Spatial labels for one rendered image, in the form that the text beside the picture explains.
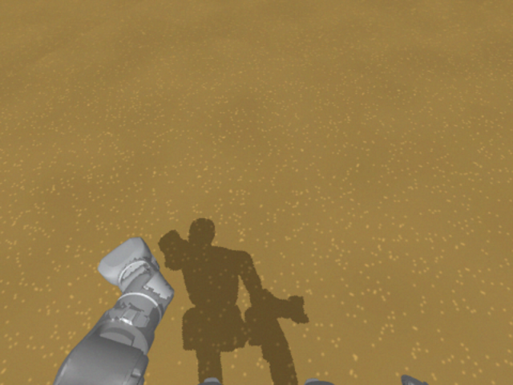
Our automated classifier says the left robot hand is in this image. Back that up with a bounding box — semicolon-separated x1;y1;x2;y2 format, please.
98;237;160;286

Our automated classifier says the left robot arm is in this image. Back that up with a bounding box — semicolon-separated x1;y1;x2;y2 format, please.
53;259;175;385

